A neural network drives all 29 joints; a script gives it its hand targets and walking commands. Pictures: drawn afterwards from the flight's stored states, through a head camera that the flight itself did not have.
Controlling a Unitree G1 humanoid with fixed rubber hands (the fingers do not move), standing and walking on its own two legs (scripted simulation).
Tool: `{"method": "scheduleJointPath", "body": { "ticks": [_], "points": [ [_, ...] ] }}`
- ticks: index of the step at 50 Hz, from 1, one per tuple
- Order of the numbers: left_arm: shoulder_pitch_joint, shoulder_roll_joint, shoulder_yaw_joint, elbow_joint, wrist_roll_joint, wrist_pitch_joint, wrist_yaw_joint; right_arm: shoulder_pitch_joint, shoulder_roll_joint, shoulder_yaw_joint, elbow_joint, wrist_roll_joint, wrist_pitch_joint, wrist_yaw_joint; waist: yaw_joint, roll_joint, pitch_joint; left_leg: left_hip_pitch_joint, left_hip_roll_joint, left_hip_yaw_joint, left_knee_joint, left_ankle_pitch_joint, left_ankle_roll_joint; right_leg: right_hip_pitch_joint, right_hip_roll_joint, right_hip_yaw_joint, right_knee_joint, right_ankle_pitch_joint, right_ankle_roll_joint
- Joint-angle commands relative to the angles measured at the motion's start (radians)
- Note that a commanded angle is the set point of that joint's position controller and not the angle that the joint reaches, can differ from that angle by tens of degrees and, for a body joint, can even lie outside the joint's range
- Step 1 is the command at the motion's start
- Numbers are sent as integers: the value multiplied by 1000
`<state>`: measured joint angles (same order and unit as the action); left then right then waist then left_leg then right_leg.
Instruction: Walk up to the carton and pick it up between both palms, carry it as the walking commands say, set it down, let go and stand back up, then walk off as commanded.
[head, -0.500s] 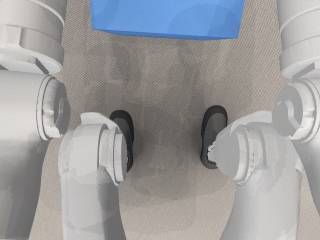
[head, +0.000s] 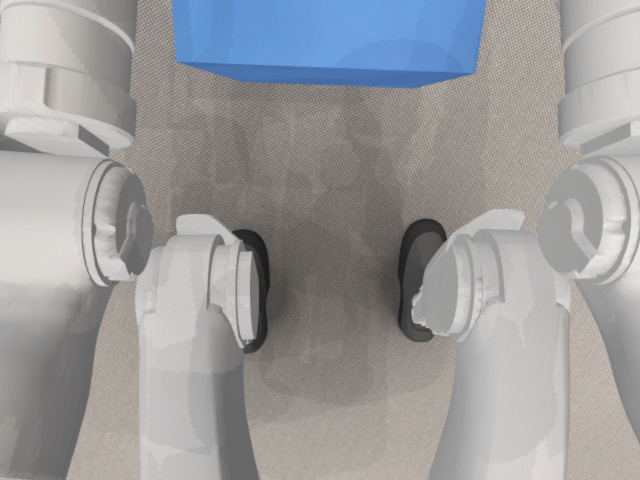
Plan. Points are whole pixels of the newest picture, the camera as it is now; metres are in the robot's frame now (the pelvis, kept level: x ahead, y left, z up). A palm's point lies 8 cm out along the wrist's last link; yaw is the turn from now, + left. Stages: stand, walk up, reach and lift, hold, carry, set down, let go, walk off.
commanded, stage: reach and lift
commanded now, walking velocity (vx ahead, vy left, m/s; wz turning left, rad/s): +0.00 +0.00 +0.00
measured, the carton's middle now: out of the picture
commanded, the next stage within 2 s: none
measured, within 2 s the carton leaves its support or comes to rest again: neither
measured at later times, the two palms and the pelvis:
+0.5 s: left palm out of the picture +0.54 +0.15 -0.06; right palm out of the picture +0.54 -0.15 -0.06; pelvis -0.03 +0.00 +0.03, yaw +0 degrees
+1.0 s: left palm out of the picture +0.54 +0.14 +0.00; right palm out of the picture +0.53 -0.16 +0.00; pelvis -0.03 -0.01 +0.08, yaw +0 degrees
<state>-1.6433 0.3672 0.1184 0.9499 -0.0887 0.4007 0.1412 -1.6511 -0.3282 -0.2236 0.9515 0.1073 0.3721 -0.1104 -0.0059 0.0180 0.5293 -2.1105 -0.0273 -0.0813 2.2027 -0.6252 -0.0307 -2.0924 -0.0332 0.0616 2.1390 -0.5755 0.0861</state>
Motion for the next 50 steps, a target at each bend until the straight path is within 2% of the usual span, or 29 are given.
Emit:
{"method": "scheduleJointPath", "body": {
  "ticks": [1, 3, 4, 5, 6, 7, 9, 10, 12, 16, 17, 20, 21, 23, 24, 25, 27, 28, 29, 30, 31, 34, 37, 39, 41, 44, 45, 49, 50],
  "points": [
    [-961, -997, -376, -697, -248, -66, -280, -790, 940, 304, -504, 170, -37, 252, -99, 153, -2554, 1293, -98, 139, -231, 927, -27, 815, 177, -221, -136, 679, -88],
    [-860, -1056, -338, -589, -203, -66, -283, -675, 1040, 311, -408, 146, -18, 263, -47, 69, -2399, 1100, -112, 164, -286, 797, -10, 885, 175, -208, -152, 668, -84],
    [-845, -1063, -337, -614, -203, -65, -289, -665, 1032, 312, -419, 121, -16, 264, -73, 28, -2393, 1073, -112, 163, -277, 775, -16, 881, 177, -223, -159, 657, -78],
    [-813, -1123, -351, -555, -205, -60, -291, -718, 1011, 299, -443, 137, -35, 267, -87, 120, -2410, 1148, -102, 157, -294, 767, -23, 818, 171, -229, -165, 613, -89],
    [-899, -1104, -386, -682, -249, -72, -293, -690, 1069, 330, -474, 151, -23, 257, -70, 90, -2508, 1168, -112, 167, -285, 840, -24, 917, 175, -224, -165, 691, -77],
    [-785, -1092, -327, -525, -183, -61, -297, -644, 1057, 294, -389, 116, -27, 262, -64, 42, -2357, 1055, -107, 170, -302, 755, -19, 876, 174, -224, -176, 650, -74],
    [-803, -1132, -340, -576, -183, -78, -297, -616, 1069, 270, -390, 104, -42, 279, -54, 101, -2284, 1120, -103, 157, -315, 782, -27, 755, 184, -220, -202, 594, -88],
    [-773, -1101, -284, -462, -120, -82, -301, -511, 1125, 222, -188, 76, -25, 296, -42, 71, -2129, 1024, -88, 166, -338, 676, -18, 644, 181, -226, -214, 497, -84],
    [-634, -1150, -157, -293, -32, -84, -318, -494, 1113, 172, -109, 23, -43, 331, 15, 73, -1890, 880, -99, 184, -355, 519, -7, 538, 175, -227, -237, 370, -92],
    [-694, -1132, -229, -421, -57, -88, -351, -510, 1123, 189, -201, -5, -33, 339, -58, 31, -2048, 865, -101, 172, -370, 500, -7, 715, 180, -230, -260, 440, -82],
    [-736, -1143, -248, -398, -35, -66, -353, -485, 1141, 174, -206, -17, -27, 341, -74, 90, -2115, 961, -102, 182, -374, 484, -16, 677, 186, -239, -272, 414, -82],
    [-834, -1115, -270, -418, -85, -38, -348, -722, 1131, 311, -342, 94, -22, 324, 7, 68, -2260, 976, -92, 187, -399, 370, -1, 789, 170, -211, -298, 319, -72],
    [-885, -1110, -310, -481, -115, -30, -343, -699, 1124, 313, -329, 96, -2, 323, -33, 48, -2310, 1011, -91, 180, -398, 358, -1, 787, 168, -217, -301, 299, -73],
    [-967, -1091, -325, -568, -140, -22, -334, -786, 1134, 345, -387, 127, 13, 313, 8, 51, -2369, 1031, -99, 182, -437, 342, -3, 814, 170, -227, -300, 295, -70],
    [-923, -1124, -307, -486, -133, 3, -330, -870, 1035, 318, -443, 124, -2, 302, -41, 111, -2336, 1051, -89, 180, -429, 323, -15, 776, 161, -222, -333, 253, -80],
    [-990, -1135, -373, -612, -166, 5, -312, -956, 1045, 368, -577, 169, 1, 295, -15, 131, -2533, 1186, -96, 188, -442, 384, -20, 865, 170, -221, -332, 310, -84],
    [-1017, -1091, -311, -522, -154, 25, -314, -882, 1032, 294, -406, 112, 33, 283, -71, 84, -2364, 1072, -83, 172, -483, 275, -17, 828, 156, -237, -347, 223, -76],
    [-1044, -1113, -335, -587, -165, 21, -310, -924, 1076, 333, -497, 123, 39, 280, -38, 73, -2496, 1118, -102, 194, -471, 308, -17, 911, 155, -210, -370, 260, -78],
    [-907, -1110, -242, -400, -118, 36, -311, -944, 1051, 308, -430, 96, 43, 282, -44, 16, -2308, 1008, -90, 185, -473, 248, -5, 829, 150, -225, -377, 199, -67],
    [-1018, -1095, -285, -520, -143, 18, -313, -857, 1152, 307, -369, 105, 59, 279, -41, 44, -2362, 1032, -90, 200, -493, 212, -5, 905, 150, -218, -388, 204, -61],
    [-929, -1111, -202, -378, -73, 33, -318, -818, 1106, 224, -280, 31, 58, 288, -72, 42, -2225, 998, -90, 176, -504, 161, -6, 778, 144, -248, -373, 141, -60],
    [-964, -1152, -250, -541, -92, 23, -328, -729, 1187, 204, -304, 46, 63, 299, -56, 78, -2418, 1099, -118, 208, -501, 281, -7, 851, 172, -235, -388, 229, -65],
    [-844, -1113, -159, -368, -15, 14, -356, -578, 1236, 139, -112, -32, 74, 316, -35, 67, -2181, 930, -106, 207, -535, 255, -9, 748, 174, -237, -405, 225, -64],
    [-780, -1170, -195, -412, -7, 4, -369, -490, 1294, 152, -148, -52, 64, 331, -52, 45, -2322, 988, -132, 213, -504, 382, -14, 819, 185, -228, -420, 344, -65],
    [-717, -1190, -237, -450, -44, 11, -382, -514, 1266, 241, -315, -1, 57, 322, -12, 77, -2469, 980, -135, 237, -492, 491, -14, 993, 199, -190, -417, 488, -64],
    [-674, -1307, -354, -570, -149, 30, -380, -594, 1266, 390, -561, 85, 55, 309, -78, 37, -2881, 1183, -138, 205, -489, 678, -21, 1214, 212, -205, -405, 677, -57],
    [-675, -1240, -343, -616, -122, 26, -371, -540, 1270, 413, -497, 78, 74, 302, -26, 25, -2874, 1181, -145, 210, -479, 689, -23, 1186, 208, -192, -400, 668, -54],
    [-765, -1254, -412, -672, -186, 56, -357, -680, 1237, 485, -644, 133, 79, 291, -61, 32, -2877, 1249, -131, 176, -525, 649, -39, 1185, 207, -208, -438, 621, -48],
    [-746, -1198, -375, -624, -152, 48, -347, -643, 1206, 454, -544, 113, 88, 288, -18, 45, -2701, 1174, -132, 178, -534, 593, -35, 1088, 203, -189, -437, 545, -56]
  ]
}}
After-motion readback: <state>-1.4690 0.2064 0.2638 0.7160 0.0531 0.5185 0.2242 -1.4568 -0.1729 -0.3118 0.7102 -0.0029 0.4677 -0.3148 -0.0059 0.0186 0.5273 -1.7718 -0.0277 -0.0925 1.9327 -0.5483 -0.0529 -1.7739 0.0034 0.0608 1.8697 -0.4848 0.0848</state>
